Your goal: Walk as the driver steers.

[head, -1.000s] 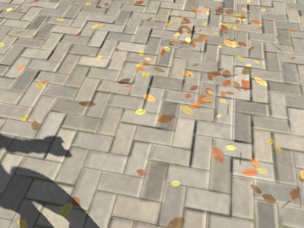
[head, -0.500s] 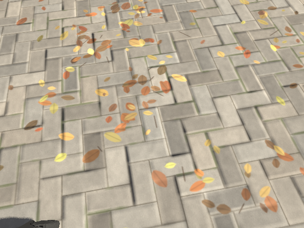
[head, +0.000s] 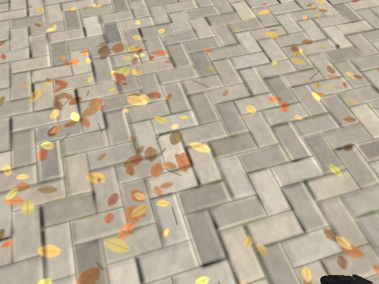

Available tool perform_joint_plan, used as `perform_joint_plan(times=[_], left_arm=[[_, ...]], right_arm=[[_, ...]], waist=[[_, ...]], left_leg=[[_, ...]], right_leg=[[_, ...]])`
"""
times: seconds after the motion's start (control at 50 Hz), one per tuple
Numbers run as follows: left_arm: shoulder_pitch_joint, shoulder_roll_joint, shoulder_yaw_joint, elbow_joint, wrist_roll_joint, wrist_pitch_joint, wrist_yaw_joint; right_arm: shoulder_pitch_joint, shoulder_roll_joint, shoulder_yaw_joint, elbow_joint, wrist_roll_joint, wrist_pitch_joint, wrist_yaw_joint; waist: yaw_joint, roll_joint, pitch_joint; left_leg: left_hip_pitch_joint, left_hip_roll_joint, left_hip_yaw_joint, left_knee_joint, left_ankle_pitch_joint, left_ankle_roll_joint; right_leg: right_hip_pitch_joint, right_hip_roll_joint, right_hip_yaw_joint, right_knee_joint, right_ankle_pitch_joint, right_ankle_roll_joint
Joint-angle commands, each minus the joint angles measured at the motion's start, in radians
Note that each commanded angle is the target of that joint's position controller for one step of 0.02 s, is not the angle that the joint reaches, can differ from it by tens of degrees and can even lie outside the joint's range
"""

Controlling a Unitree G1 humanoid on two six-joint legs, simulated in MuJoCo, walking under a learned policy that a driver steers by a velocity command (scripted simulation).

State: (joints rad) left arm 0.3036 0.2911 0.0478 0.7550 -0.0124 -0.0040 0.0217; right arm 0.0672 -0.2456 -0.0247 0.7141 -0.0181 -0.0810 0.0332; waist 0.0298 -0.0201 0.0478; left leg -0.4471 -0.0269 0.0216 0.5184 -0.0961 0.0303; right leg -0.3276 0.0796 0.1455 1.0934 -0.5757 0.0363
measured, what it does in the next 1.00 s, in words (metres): walks ahead: right foot, then right foot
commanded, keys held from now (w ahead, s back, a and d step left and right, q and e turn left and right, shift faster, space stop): no key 0.18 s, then w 0.60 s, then w+q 0.22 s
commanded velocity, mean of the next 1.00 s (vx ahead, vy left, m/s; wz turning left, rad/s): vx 0.33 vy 0.00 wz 0.01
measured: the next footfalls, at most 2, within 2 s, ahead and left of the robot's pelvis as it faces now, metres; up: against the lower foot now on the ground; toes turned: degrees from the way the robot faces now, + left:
right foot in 0.18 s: +0.09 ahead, -0.15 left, +0.00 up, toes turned +3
right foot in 0.84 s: +0.43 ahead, -0.16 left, +0.00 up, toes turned -1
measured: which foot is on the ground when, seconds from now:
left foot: down 0.00-0.86, up 0.88-1.00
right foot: up 0.00-0.16, down 0.18-0.44, up 0.46-0.82, down 0.84-1.00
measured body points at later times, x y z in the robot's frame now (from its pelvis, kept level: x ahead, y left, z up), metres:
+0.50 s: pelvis +0.12 +0.01 +0.01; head +0.12 +0.01 +0.46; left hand +0.20 +0.28 -0.12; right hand +0.20 -0.27 -0.11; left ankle +0.10 +0.10 -0.72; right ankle +0.05 -0.14 -0.69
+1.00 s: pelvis +0.34 -0.07 +0.01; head +0.37 -0.09 +0.46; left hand +0.46 +0.20 -0.08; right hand +0.42 -0.35 -0.12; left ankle +0.29 +0.08 -0.64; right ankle +0.39 -0.16 -0.72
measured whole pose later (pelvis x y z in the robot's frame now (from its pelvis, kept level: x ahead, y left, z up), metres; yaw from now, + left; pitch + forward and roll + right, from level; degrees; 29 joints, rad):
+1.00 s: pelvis +0.34 -0.07 +0.01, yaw +4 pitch +0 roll +0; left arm 0.19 0.25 0.05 0.78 0.01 -0.10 -0.02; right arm 0.31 -0.31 -0.06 0.86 0.03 -0.05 0.00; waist -0.01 0.05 0.03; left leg -0.47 0.07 -0.05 1.15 -0.31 0.03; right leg -0.28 0.01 -0.09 0.44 -0.17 -0.05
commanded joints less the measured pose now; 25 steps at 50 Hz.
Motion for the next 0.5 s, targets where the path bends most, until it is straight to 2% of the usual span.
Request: perform_joint_plan(times=[0.02,0.04,0.08,0.12,0.16,0.18,0.2,0.22,0.24,0.26,0.28,0.3,0.34,0.36,0.38,0.4,0.42,0.44,0.46,0.48,0.5], left_arm=[[0.024,0.109,0.035,-0.061,0.006,0.036,0.016],[0.038,0.075,0.026,-0.052,0.007,0.044,0.019],[0.055,0.035,0.014,-0.029,0.016,0.039,0.022],[0.061,0.038,0.015,-0.010,0.018,0.034,0.017],[0.053,0.035,0.015,0.005,0.026,0.035,0.009],[0.018,0.048,0.015,-0.010,0.040,0.036,0.008],[0.001,0.079,0.019,-0.027,0.045,0.036,0.012],[-0.011,0.147,0.039,-0.012,0.031,0.038,0.015],[-0.010,0.128,0.038,-0.015,0.026,0.031,0.014],[-0.004,0.121,0.035,-0.009,0.029,0.021,0.015],[-0.006,0.125,0.037,-0.007,0.025,0.009,0.015],[0.001,0.133,0.041,-0.003,0.017,-0.005,0.013],[0.008,0.138,0.043,0.005,0.001,-0.023,0.013],[-0.015,0.127,0.040,0.001,-0.006,-0.027,0.010],[-0.047,0.117,0.036,-0.005,-0.009,-0.027,0.006],[-0.067,0.107,0.034,-0.009,-0.006,-0.028,0.004],[-0.092,0.082,0.027,-0.021,0.000,-0.032,0.003],[-0.110,0.027,0.015,-0.049,-0.001,-0.042,0.004],[-0.125,0.045,0.017,-0.085,-0.004,-0.061,0.007],[-0.143,0.093,0.031,-0.091,-0.016,-0.076,0.006],[-0.128,0.096,0.033,-0.080,-0.021,-0.088,-0.002]], right_arm=[[0.008,-0.100,-0.018,-0.036,0.000,0.023,-0.007],[-0.016,-0.111,-0.022,-0.032,-0.005,0.031,-0.008],[-0.014,-0.123,-0.028,-0.021,-0.009,0.037,-0.013],[0.002,-0.129,-0.030,-0.006,0.004,0.043,-0.019],[-0.009,-0.116,-0.021,0.002,0.015,0.050,-0.021],[0.014,-0.090,-0.010,0.015,0.012,0.050,-0.019],[0.029,-0.085,-0.006,0.023,0.002,0.050,-0.015],[0.045,-0.108,-0.015,0.014,0.003,0.054,-0.016],[0.022,-0.130,-0.020,0.017,0.003,0.054,-0.022],[0.024,-0.122,-0.022,0.014,0.015,0.049,-0.025],[0.037,-0.099,-0.020,0.024,0.022,0.041,-0.029],[0.046,-0.092,-0.022,0.030,0.024,0.032,-0.027],[0.066,-0.084,-0.025,0.033,0.031,0.008,-0.016],[0.082,-0.080,-0.025,0.037,0.038,-0.003,-0.009],[0.110,-0.075,-0.026,0.051,0.043,-0.011,-0.003],[0.152,-0.084,-0.032,0.077,0.039,-0.014,-0.001],[0.222,-0.114,-0.043,0.104,0.034,-0.014,-0.002],[0.290,-0.184,-0.061,0.124,0.029,-0.013,-0.004],[0.363,-0.258,-0.080,0.131,0.030,-0.010,0.003],[0.373,-0.218,-0.067,0.132,0.022,-0.013,0.000],[0.350,-0.187,-0.057,0.122,0.022,-0.018,-0.006]], waist=[[-0.007,0.117,-0.137],[0.006,0.150,-0.111],[0.003,0.179,-0.138],[0.004,0.161,-0.185],[0.018,0.140,-0.173],[0.011,0.118,-0.146],[-0.003,0.080,-0.121],[-0.044,-0.027,-0.066],[-0.013,-0.047,-0.029],[-0.012,-0.093,-0.011],[-0.015,-0.141,-0.003],[-0.009,-0.180,0.011],[-0.017,-0.201,0.027],[-0.035,-0.192,0.037],[-0.063,-0.175,0.038],[-0.082,-0.148,0.018],[-0.104,-0.094,-0.008],[-0.108,0.109,-0.019],[-0.137,0.295,-0.022],[-0.139,0.238,0.004],[-0.115,0.165,0.009]], left_leg=[[0.253,0.288,-0.344,-0.206,0.104,0.185],[0.170,0.240,-0.280,-0.232,0.081,0.165],[0.139,0.210,-0.213,-0.229,0.149,0.171],[0.156,0.219,-0.202,-0.215,0.102,0.177],[0.099,0.196,-0.183,-0.213,-0.125,0.141],[0.055,0.172,-0.179,-0.219,-0.274,0.090],[0.019,0.136,-0.156,-0.197,-0.440,0.041],[0.041,0.058,-0.076,-0.168,-0.472,0.008],[0.076,0.035,-0.044,-0.094,-0.478,-0.010],[0.075,0.019,-0.018,-0.029,-0.459,-0.010],[0.066,-0.001,0.017,0.048,-0.405,-0.010],[0.029,-0.025,0.048,0.123,-0.324,-0.009],[0.000,0.012,0.016,0.187,-0.287,0.028],[0.032,0.022,0.013,0.133,-0.294,0.049],[0.120,0.017,0.021,0.031,-0.278,0.065],[0.226,0.013,0.018,-0.019,-0.215,0.066],[0.321,0.055,-0.046,-0.058,-0.186,0.073],[0.424,0.179,-0.274,-0.173,-0.322,0.128],[0.529,0.358,-0.610,-0.304,-0.393,0.248],[0.564,0.422,-0.702,-0.321,-0.369,0.295],[0.581,0.397,-0.628,-0.301,-0.325,0.273]], right_leg=[[-0.166,-0.123,-0.014,-0.027,0.030,0.035],[-0.087,-0.118,-0.052,-0.141,0.049,0.037],[0.027,-0.107,-0.088,-0.295,0.102,0.034],[0.115,-0.104,-0.099,-0.430,0.262,0.020],[0.219,-0.092,-0.118,-0.577,0.413,-0.008],[0.247,-0.117,-0.083,-0.620,0.444,-0.030],[0.237,-0.172,-0.024,-0.654,0.359,-0.062],[0.094,-0.156,-0.022,-0.654,0.050,-0.102],[0.006,-0.149,-0.007,-0.709,-0.100,-0.120],[-0.017,-0.176,0.037,-0.765,-0.141,-0.132],[-0.006,-0.208,0.088,-0.811,-0.147,-0.146],[0.031,-0.254,0.159,-0.846,-0.147,-0.169],[0.057,-0.328,0.248,-0.861,-0.100,-0.216],[0.050,-0.323,0.233,-0.852,-0.053,-0.213],[0.022,-0.293,0.187,-0.832,-0.006,-0.191],[-0.011,-0.256,0.141,-0.789,0.062,-0.169],[-0.052,-0.213,0.081,-0.684,0.146,-0.140],[-0.191,-0.101,-0.070,-0.455,0.190,-0.079],[-0.365,-0.052,-0.123,-0.233,0.113,-0.044],[-0.499,-0.086,-0.062,-0.039,0.017,-0.049],[-0.544,-0.123,-0.039,0.042,0.075,-0.068]])
Velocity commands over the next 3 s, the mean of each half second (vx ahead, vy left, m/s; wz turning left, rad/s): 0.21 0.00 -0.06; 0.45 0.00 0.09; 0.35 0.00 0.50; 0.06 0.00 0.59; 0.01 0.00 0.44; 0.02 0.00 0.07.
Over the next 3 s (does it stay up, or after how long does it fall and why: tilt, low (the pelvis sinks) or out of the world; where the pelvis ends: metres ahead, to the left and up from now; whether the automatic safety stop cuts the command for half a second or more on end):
stays up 0.65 -0.01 0.01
